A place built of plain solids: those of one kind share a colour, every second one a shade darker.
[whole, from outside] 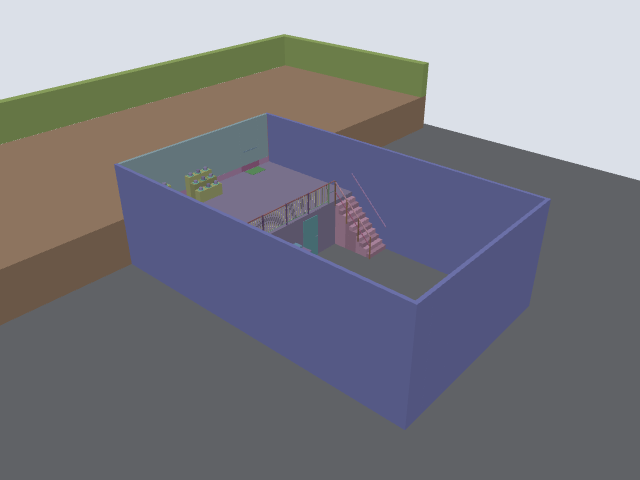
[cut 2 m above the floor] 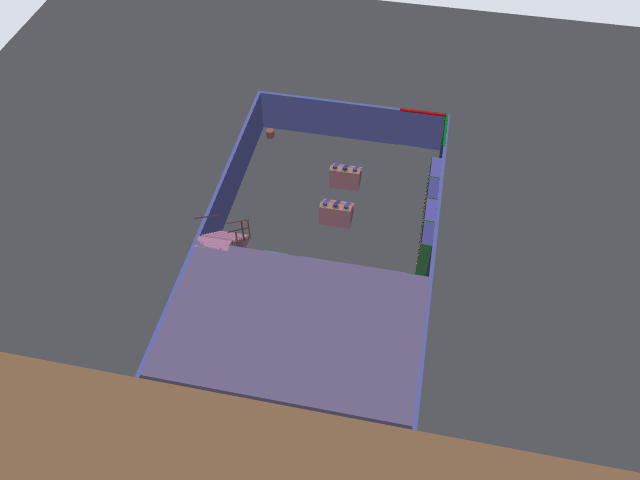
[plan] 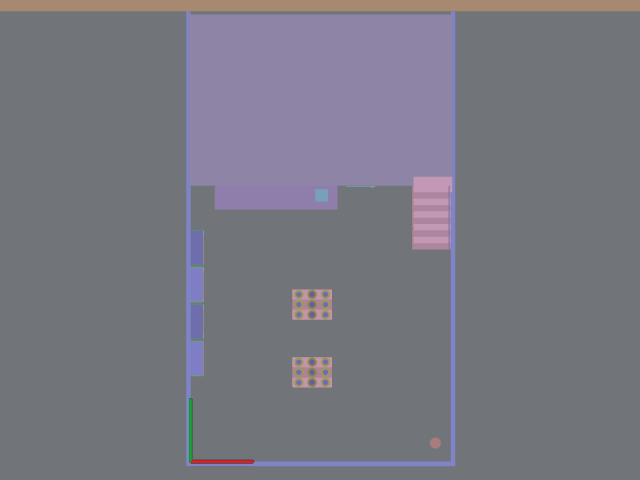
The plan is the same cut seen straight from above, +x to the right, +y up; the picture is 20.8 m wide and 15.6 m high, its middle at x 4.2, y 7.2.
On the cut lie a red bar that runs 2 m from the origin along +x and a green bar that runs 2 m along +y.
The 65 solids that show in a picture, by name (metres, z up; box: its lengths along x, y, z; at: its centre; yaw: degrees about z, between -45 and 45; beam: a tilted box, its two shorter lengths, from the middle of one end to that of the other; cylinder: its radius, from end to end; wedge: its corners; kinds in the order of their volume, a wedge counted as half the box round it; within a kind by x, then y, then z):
{
 "street_ground_1": {"box": [38.45, 12.65, 2.33], "at": [4.22, 20.95, 1.11]},
 "upper_1": {"box": [8.55, 5.57, 2.33], "at": [4.22, 11.74, 1.11]},
 "street_hedge_1": {"box": [38.45, 0.6, 2.2], "at": [4.22, 27.58, 3.38]},
 "street_hedge_2": {"box": [0.6, 12.65, 2.2], "at": [23.15, 20.95, 3.38]},
 "wall_1": {"box": [0.15, 14.78, 4.87], "at": [-0.07, 7.24, 2.38]},
 "wall_2": {"box": [1.2, 0.15, 4.87], "at": [0.45, -0.07, 2.38]},
 "wall_3": {"box": [1.5, 0.15, 4.87], "at": [1.5, -0.07, 2.38]},
 "wall_4": {"box": [6.65, 0.15, 4.87], "at": [5.28, -0.07, 2.38]},
 "wall_5": {"box": [0.15, 14.78, 4.87], "at": [8.53, 7.24, 2.38]},
 "stair_step_1": {"box": [1.26, 0.41, 0.26], "at": [7.87, 7.1, 0.08]},
 "stair_step_2": {"box": [1.26, 0.41, 0.46], "at": [7.87, 7.3, 0.18]},
 "stair_step_3": {"box": [1.26, 0.41, 0.67], "at": [7.87, 7.51, 0.29]},
 "stair_step_4": {"box": [1.26, 0.41, 0.88], "at": [7.87, 7.72, 0.39]},
 "stair_step_5": {"box": [1.26, 0.41, 1.08], "at": [7.87, 7.92, 0.49]},
 "stair_step_6": {"box": [1.26, 0.41, 1.29], "at": [7.87, 8.13, 0.6]},
 "stair_step_7": {"box": [1.26, 0.41, 1.5], "at": [7.87, 8.34, 0.7]},
 "stair_step_8": {"box": [1.26, 0.41, 1.71], "at": [7.87, 8.55, 0.8]},
 "stair_step_9": {"box": [1.26, 0.41, 1.91], "at": [7.87, 8.75, 0.91]},
 "stair_step_10": {"box": [1.26, 0.51, 2.12], "at": [7.87, 9.01, 1.01]},
 "shelves_body_1": {"box": [0.4, 1.16, 2.1], "at": [0.2, 3.35, 1.0]},
 "shelves_body_2": {"box": [0.4, 1.16, 2.1], "at": [0.2, 4.55, 1.0]},
 "shelves_body_3": {"box": [0.4, 1.16, 2.1], "at": [0.2, 5.75, 1.0]},
 "shelves_body_4": {"box": [0.4, 1.16, 2.1], "at": [0.2, 6.95, 1.0]},
 "window_wall_1": {"box": [6.55, 0.15, 2.54], "at": [3.27, 14.55, 3.55]},
 "window_wall_2": {"box": [1.2, 0.15, 2.54], "at": [7.15, 14.55, 3.55]},
 "window_wall_3": {"box": [0.7, 0.15, 2.54], "at": [8.1, 14.55, 3.55]},
 "step_1": {"box": [1.3, 0.33, 0.6], "at": [3.94, 2.57, 0.25]},
 "step_2": {"box": [1.3, 0.33, 0.85], "at": [3.94, 2.9, 0.38]},
 "step_3": {"box": [1.3, 0.33, 1.1], "at": [3.94, 3.23, 0.5]},
 "step_4": {"box": [1.3, 0.33, 0.6], "at": [3.94, 4.77, 0.25]},
 "step_5": {"box": [1.3, 0.33, 0.85], "at": [3.94, 5.1, 0.38]},
 "step_6": {"box": [1.3, 0.33, 1.1], "at": [3.94, 5.43, 0.5]},
 "upper_step_1": {"box": [1.3, 0.33, 0.6], "at": [3.65, 13.49, 2.53]},
 "upper_step_2": {"box": [1.3, 0.33, 0.85], "at": [3.65, 13.82, 2.65]},
 "upper_step_3": {"box": [1.3, 0.33, 1.1], "at": [3.65, 14.15, 2.78]},
 "counter_top_1": {"box": [3.99, 0.78, 0.04], "at": [2.77, 8.58, 1.02]},
 "back_stallriser_1": {"box": [6.55, 0.05, 0.3], "at": [3.27, 14.5, 2.43]},
 "back_stallriser_2": {"box": [0.7, 0.05, 0.3], "at": [8.1, 14.5, 2.43]},
 "stair_guard_rail_1": {"wedge": [[7.19, 6.89, 1.1], [7.19, 6.89, 1.17], [7.19, 8.96, 3.17], [7.19, 8.96, 3.24], [7.24, 6.89, 1.1], [7.24, 6.89, 1.17], [7.24, 8.96, 3.17], [7.24, 8.96, 3.24]]},
 "stair_wall_rail_1": {"wedge": [[8.38, 6.89, 1.11], [8.38, 6.89, 1.17], [8.38, 8.96, 3.18], [8.38, 8.96, 3.24], [8.41, 6.89, 1.11], [8.41, 6.89, 1.17], [8.41, 8.96, 3.18], [8.41, 8.96, 3.24]]},
 "stair_guard_low_1": {"wedge": [[7.2, 6.89, 0.64], [7.2, 6.89, 0.68], [7.2, 8.96, 2.71], [7.2, 8.96, 2.75], [7.23, 6.89, 0.64], [7.23, 6.89, 0.68], [7.23, 8.96, 2.71], [7.23, 8.96, 2.75]]},
 "service_door_1": {"box": [0.95, 0.03, 2.1], "at": [5.53, 8.95, 1.0]},
 "till_1": {"box": [0.42, 0.4, 0.28], "at": [4.25, 8.65, 1.18]},
 "plant_pot_1": {"cylinder": 0.18, "from": [7.95, 0.6, 0.0], "to": [7.95, 0.6, 0.38]},
 "door_mat_1": {"box": [0.9, 0.6, 0.07], "at": [7.15, 14.13, 2.26]},
 "shelves_cheek_1": {"box": [0.41, 0.032, 2.1], "at": [0.21, 7.51, 1.0]},
 "brim_1": {"cylinder": 0.15, "from": [3.51, 2.57, 0.55], "to": [3.51, 2.57, 0.56]},
 "brim_2": {"cylinder": 0.15, "from": [3.51, 2.9, 0.8], "to": [3.51, 2.9, 0.81]},
 "brim_3": {"cylinder": 0.15, "from": [3.51, 3.23, 1.05], "to": [3.51, 3.23, 1.07]},
 "brim_4": {"cylinder": 0.15, "from": [3.51, 4.77, 0.55], "to": [3.51, 4.77, 0.56]},
 "brim_5": {"cylinder": 0.15, "from": [3.51, 5.1, 0.8], "to": [3.51, 5.1, 0.81]},
 "brim_6": {"cylinder": 0.15, "from": [3.51, 5.43, 1.05], "to": [3.51, 5.43, 1.07]},
 "brim_7": {"cylinder": 0.15, "from": [3.94, 2.57, 0.55], "to": [3.94, 2.57, 0.56]},
 "brim_8": {"cylinder": 0.15, "from": [3.94, 2.9, 0.8], "to": [3.94, 2.9, 0.81]},
 "brim_9": {"cylinder": 0.15, "from": [3.94, 3.23, 1.05], "to": [3.94, 3.23, 1.07]},
 "brim_10": {"cylinder": 0.15, "from": [3.94, 4.77, 0.55], "to": [3.94, 4.77, 0.56]},
 "brim_11": {"cylinder": 0.15, "from": [3.94, 5.1, 0.8], "to": [3.94, 5.1, 0.81]},
 "brim_12": {"cylinder": 0.15, "from": [3.94, 5.43, 1.05], "to": [3.94, 5.43, 1.07]},
 "brim_13": {"cylinder": 0.15, "from": [4.38, 2.57, 0.55], "to": [4.38, 2.57, 0.56]},
 "brim_14": {"cylinder": 0.15, "from": [4.38, 2.9, 0.8], "to": [4.38, 2.9, 0.81]},
 "brim_15": {"cylinder": 0.15, "from": [4.38, 3.23, 1.05], "to": [4.38, 3.23, 1.07]},
 "brim_16": {"cylinder": 0.15, "from": [4.38, 4.77, 0.55], "to": [4.38, 4.77, 0.56]},
 "brim_17": {"cylinder": 0.15, "from": [4.38, 5.1, 0.8], "to": [4.38, 5.1, 0.81]},
 "brim_18": {"cylinder": 0.15, "from": [4.38, 5.43, 1.05], "to": [4.38, 5.43, 1.07]},
 "street_door_kick_1": {"box": [1.2, 0.05, 0.3], "at": [7.15, 14.5, 2.43]}
}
